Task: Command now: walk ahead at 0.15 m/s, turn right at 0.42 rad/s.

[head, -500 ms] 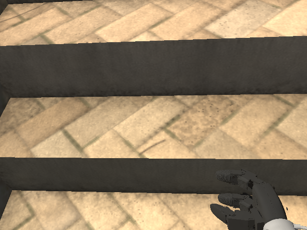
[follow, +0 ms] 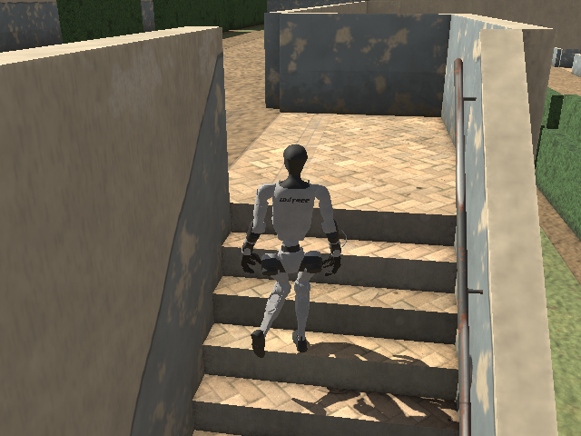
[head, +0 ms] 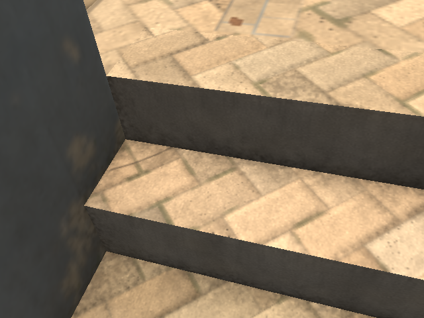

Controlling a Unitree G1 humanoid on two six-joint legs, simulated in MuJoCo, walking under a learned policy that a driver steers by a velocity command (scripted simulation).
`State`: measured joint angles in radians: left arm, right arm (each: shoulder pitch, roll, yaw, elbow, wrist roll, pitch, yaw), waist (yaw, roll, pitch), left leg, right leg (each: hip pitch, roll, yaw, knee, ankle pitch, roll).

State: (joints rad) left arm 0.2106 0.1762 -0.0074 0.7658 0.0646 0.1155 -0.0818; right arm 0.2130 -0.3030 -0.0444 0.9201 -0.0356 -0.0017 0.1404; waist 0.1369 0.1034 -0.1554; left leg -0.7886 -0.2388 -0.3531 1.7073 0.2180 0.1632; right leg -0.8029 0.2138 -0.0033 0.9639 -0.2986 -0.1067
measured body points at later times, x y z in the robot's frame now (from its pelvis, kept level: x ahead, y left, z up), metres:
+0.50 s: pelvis +0.17 +0.11 +0.07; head +0.17 +0.10 +0.52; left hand +0.32 +0.35 -0.03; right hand +0.41 -0.18 +0.09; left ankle +0.27 +0.28 -0.43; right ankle +0.10 -0.06 -0.66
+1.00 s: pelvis +0.20 +0.15 +0.16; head +0.19 +0.15 +0.61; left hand +0.53 +0.12 +0.10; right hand +0.06 -0.07 +0.06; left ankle +0.31 +0.28 -0.45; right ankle +0.13 +0.08 -0.51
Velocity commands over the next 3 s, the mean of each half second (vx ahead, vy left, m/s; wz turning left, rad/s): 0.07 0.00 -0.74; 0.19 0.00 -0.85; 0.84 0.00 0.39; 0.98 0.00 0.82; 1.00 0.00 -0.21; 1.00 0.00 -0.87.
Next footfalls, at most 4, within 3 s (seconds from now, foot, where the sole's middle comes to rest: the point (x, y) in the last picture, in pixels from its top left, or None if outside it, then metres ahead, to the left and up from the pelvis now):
0.52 left None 0.35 0.26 -0.49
1.06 right None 0.13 0.07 -0.70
1.52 left None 0.37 0.02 -0.49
1.92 right None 0.32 -0.15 -0.49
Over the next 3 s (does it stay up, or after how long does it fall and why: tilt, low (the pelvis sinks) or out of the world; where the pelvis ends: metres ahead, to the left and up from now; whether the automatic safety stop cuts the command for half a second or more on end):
stays up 0.88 -0.12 0.68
